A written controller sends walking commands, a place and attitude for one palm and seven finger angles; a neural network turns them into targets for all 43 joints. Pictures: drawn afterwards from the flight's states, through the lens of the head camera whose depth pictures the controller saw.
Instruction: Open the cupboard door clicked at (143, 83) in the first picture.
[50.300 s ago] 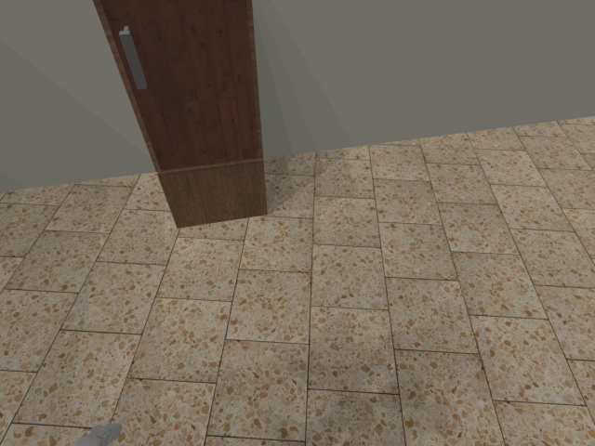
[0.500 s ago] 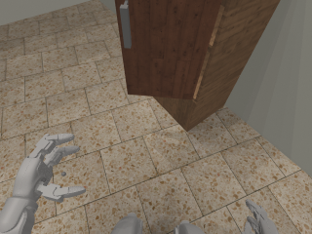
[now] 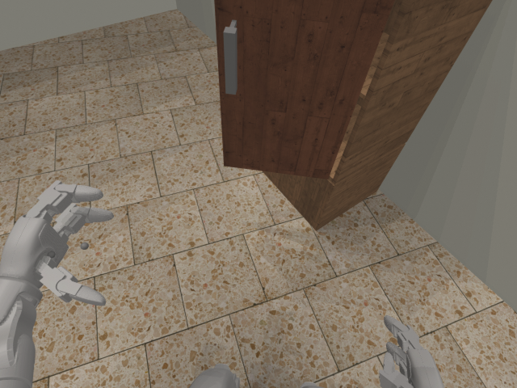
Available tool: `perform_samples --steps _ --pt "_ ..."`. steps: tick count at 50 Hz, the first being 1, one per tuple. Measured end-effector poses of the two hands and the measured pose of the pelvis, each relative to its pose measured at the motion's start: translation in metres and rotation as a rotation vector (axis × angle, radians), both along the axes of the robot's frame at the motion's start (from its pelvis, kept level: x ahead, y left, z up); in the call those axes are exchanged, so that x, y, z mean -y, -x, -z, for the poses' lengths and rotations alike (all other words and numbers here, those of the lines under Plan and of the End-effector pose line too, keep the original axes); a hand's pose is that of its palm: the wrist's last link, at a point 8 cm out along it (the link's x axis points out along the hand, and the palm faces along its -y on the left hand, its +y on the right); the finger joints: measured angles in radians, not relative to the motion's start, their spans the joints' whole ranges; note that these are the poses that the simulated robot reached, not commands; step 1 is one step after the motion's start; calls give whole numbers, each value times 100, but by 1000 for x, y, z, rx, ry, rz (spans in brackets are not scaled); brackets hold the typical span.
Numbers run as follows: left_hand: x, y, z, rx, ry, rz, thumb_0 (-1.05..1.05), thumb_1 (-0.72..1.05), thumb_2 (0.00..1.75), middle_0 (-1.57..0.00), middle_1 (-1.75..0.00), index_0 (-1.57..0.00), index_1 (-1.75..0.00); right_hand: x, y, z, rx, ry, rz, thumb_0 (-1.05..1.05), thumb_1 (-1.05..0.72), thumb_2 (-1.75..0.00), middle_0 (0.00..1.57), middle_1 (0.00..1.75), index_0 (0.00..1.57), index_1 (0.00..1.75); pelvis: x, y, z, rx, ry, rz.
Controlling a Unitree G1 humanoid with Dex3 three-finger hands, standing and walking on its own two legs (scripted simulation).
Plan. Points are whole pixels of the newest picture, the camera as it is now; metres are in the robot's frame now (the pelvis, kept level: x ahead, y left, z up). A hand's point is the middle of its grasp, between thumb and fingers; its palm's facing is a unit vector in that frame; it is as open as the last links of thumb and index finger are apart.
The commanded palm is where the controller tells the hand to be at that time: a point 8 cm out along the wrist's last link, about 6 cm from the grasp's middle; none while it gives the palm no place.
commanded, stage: raise the hand with hooked fingers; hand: left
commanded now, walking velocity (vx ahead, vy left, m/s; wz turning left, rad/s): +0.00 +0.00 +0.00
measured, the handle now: (232, 58) +0.79 +0.12 +0.06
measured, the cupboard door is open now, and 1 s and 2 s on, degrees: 48 48 48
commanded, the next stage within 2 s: move the hooked fingers beside the handle in 0.54 s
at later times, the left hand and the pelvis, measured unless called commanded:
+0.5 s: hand (93, 244) +0.28 +0.25 +0.07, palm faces -0.04 -1.00 -0.04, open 14.0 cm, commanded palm +0.26 +0.31 +0.07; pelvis +0.00 -0.01 +0.00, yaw +0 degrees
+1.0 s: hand (139, 182) +0.39 +0.22 +0.07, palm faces -0.08 -1.00 -0.01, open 14.0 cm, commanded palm +0.37 +0.28 +0.07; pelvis -0.01 -0.03 -0.01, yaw -1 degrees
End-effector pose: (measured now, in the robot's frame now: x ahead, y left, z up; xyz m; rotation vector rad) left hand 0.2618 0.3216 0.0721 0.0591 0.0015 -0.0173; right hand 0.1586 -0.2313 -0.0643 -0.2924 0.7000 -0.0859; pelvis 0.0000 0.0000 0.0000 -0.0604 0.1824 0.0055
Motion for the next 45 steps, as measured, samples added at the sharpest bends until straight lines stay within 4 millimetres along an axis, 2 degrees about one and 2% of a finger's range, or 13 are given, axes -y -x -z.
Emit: perform_samples --steps 6,14,29,35,39,45 --pt "-11 -12 -8 -25 10 9 -1 -50 30 -30 -120 -30 -120 12 13 1 -36 9 35 1 -90 -89 21 30 21 30 1 -1 -3 0 -3 2" --pt "5 -10 1 -42 29 41 -1 -50 30 -30 -120 -30 -120 25 22 -2 -37 22 54 1 -90 -89 20 30 21 30 4 0 -4 -2 -11 13" --pt "14 0 -6 -13 16 24 -1 -50 30 -30 -120 -30 -120 27 18 0 -6 -8 44 1 -90 -89 20 30 21 30 16 6 -3 13 -14 8" --pt "15 1 -3 -25 26 8 -1 -50 30 -30 -120 -30 -120 28 17 2 -5 -12 34 1 -90 -89 20 30 21 30 19 9 -2 13 -17 5" --pt "19 -17 2 -20 37 3 -1 -50 30 -30 -120 -30 -120 32 20 9 -33 10 25 1 -90 -89 20 30 21 30 22 13 2 6 -15 -7" --pt "37 -71 0 -5 33 57 -1 -50 30 -30 -120 -30 -120 42 35 20 -98 35 61 1 -90 -89 20 30 21 30 25 15 7 -23 -14 -4"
